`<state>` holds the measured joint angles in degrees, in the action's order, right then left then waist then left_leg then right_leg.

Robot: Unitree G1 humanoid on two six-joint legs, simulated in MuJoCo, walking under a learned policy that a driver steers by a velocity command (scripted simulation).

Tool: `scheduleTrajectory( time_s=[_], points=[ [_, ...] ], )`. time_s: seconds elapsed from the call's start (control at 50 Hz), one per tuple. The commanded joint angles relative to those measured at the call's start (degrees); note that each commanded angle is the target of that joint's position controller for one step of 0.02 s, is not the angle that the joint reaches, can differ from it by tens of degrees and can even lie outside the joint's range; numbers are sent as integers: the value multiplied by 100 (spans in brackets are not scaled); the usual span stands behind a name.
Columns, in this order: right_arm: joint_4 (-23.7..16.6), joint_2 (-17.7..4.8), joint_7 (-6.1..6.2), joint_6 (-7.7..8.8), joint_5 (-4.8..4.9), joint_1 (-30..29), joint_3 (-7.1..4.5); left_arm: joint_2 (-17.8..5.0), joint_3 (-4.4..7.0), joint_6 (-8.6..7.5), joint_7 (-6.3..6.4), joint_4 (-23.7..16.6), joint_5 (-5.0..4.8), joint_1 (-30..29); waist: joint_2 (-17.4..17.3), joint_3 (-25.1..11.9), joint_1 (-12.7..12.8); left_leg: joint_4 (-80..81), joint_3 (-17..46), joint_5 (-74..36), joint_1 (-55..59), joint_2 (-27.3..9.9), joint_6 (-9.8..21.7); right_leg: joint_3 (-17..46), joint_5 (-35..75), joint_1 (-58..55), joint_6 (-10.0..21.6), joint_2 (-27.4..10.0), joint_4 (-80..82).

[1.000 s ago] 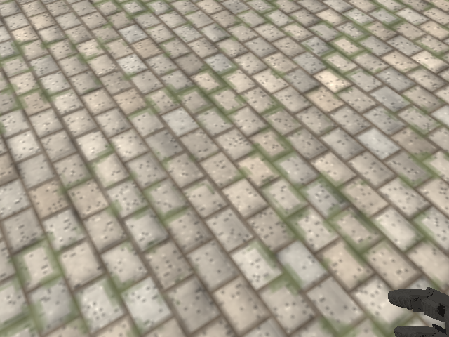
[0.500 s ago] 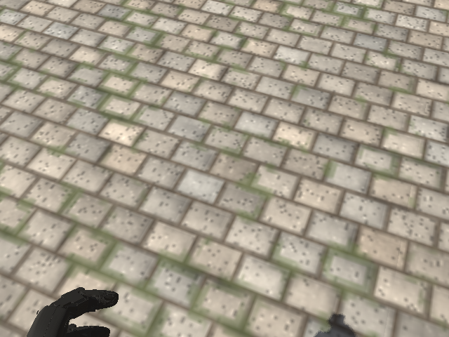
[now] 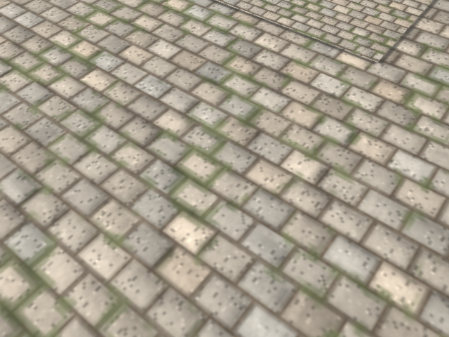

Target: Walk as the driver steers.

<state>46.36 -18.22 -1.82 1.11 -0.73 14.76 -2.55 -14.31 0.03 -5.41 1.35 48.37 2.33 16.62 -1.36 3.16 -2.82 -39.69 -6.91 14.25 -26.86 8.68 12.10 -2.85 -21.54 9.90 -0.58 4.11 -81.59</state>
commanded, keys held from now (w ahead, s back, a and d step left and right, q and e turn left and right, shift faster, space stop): q+shift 0.88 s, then shift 0.12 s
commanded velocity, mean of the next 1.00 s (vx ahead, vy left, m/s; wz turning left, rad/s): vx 0.20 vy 0.00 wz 0.92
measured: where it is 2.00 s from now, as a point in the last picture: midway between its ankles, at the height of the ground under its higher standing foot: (62, 310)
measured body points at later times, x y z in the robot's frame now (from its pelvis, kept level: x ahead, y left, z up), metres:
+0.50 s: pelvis +0.30 -0.07 +0.03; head +0.35 -0.03 +0.48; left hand +0.33 +0.24 -0.07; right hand +0.60 -0.25 -0.05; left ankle +0.25 +0.04 -0.62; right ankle +0.44 -0.13 -0.70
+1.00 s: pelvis +0.34 -0.02 +0.04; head +0.35 +0.04 +0.48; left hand +0.22 +0.29 -0.07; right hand +0.68 -0.04 -0.03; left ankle +0.27 +0.06 -0.70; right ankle +0.49 -0.07 -0.66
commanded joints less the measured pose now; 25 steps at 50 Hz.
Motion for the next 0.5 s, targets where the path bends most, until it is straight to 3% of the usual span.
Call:
scheduleTrajectory(
  time_s=[0.02,0.04,0.08,0.1,0.12,0.14,0.16,0.18,0.22,0.24,0.26,0.28,0.3,0.32,0.34,0.36,0.38,0.4,0.42,0.46,0.5],
  points=[
    [-64,-799,179,-49,-63,808,-300,-833,24,-355,-100,-1089,31,-458,783,-235,213,2596,4574,-691,2937,-2214,1274,972,189,3895,34,-424,-872],
    [-59,-769,181,21,-18,669,-269,-775,9,-239,-81,-1133,118,-534,1022,130,464,2455,4031,-2094,2019,-1970,1133,930,49,3455,-100,-556,-377],
    [-99,-810,141,179,45,583,-240,-715,-39,94,-50,-1219,161,-594,1137,327,682,2486,2902,-3841,606,-1435,788,649,-14,2383,-335,-782,1044],
    [-518,-384,127,390,236,-3,-125,-833,97,-115,-30,-1479,-206,-980,799,279,653,2582,2898,-3380,61,-990,685,854,180,1912,-392,-536,1919],
    [-502,-640,190,429,321,-144,-203,-690,53,-183,10,-1644,-193,-1419,613,286,606,2433,2582,-3566,-175,-712,483,648,498,1655,-463,-389,2969],
    [-469,-874,269,366,377,-56,-303,-424,-9,-200,36,-1779,-135,-1655,484,-3,435,2197,2289,-3593,-156,-419,167,488,1113,1200,-477,-127,3937],
    [-373,-1044,332,256,379,279,-383,-292,-17,-181,60,-1846,-149,-1769,332,-438,211,1974,2262,-3436,114,-294,-156,372,1862,820,-500,209,4608],
    [-276,-1095,379,138,357,554,-423,-348,40,-143,83,-1881,-232,-1766,169,-712,90,1718,2344,-3129,361,-228,-409,359,2380,533,-546,436,5060],
    [-274,-807,443,-36,335,652,-386,-507,149,-94,69,-1970,-360,-1711,-326,-853,99,1191,2691,-2307,600,-162,-731,592,2930,131,-526,500,5621],
    [-388,-657,463,-70,338,447,-364,-625,226,-91,69,-1953,-362,-1503,-503,-927,274,710,2743,-2052,648,-81,-899,748,3276,-201,-452,379,5930],
    [-562,-505,471,-82,322,148,-333,-721,312,-92,78,-1790,-293,-903,-571,-1236,623,-110,2565,-1955,624,104,-1143,822,3911,-917,-333,121,6236],
    [-743,-77,451,-94,171,161,-209,-811,346,-65,99,-1557,-173,8,-250,-2000,906,-1657,2204,71,136,233,-1356,1558,4697,-2242,122,-947,5767],
    [-893,457,433,-98,-28,864,-32,-1003,306,27,85,-1645,8,167,1029,-2635,536,-3176,1873,3232,-744,498,-1452,3138,7699,-3167,737,-2382,5007],
    [-982,-86,290,-76,153,1965,-92,-1085,352,69,31,-1586,75,-45,1894,-3369,-40,-4364,2196,2887,-884,-113,-1530,4676,6485,-3211,1684,-3530,5198],
    [-925,-581,250,-186,274,1744,-203,-1040,436,145,62,-1783,-52,-898,1505,-2823,-118,-4927,1705,2138,-1382,-585,-1699,4522,3884,-2643,2015,-3300,5616],
    [-949,-843,291,-274,286,1007,-314,-545,327,217,128,-1901,-104,-1220,819,-1970,109,-4678,1396,1506,-1616,-834,-1754,3508,2298,-1729,1681,-2620,5942],
    [-1044,-927,350,-377,265,583,-377,-432,252,299,165,-1937,-127,-1394,411,-1451,139,-4477,1277,1120,-1409,-977,-1814,2811,1877,-852,1372,-2147,6148],
    [-1200,-825,378,-445,261,340,-360,-503,267,353,153,-1845,-146,-1537,396,-956,76,-3969,1194,1040,-1206,-1087,-1817,2229,2083,-125,1229,-1824,6283],
    [-1326,-617,373,-457,235,175,-305,-590,319,364,150,-1703,-127,-1496,463,-693,73,-3559,1053,1011,-979,-1126,-1795,1767,2430,338,1185,-1647,6392],
    [-1527,-238,361,-381,204,-9,-194,-774,431,336,139,-1452,-90,-1228,651,-790,142,-2923,901,977,-887,-1228,-1765,1387,3393,257,1364,-1731,6503],
    [-1568,-268,335,-349,194,-66,-185,-904,510,333,133,-1336,-95,-1171,636,-1147,157,-2493,952,706,-774,-1407,-1705,1252,3707,-62,1521,-2028,6494]
  ],
)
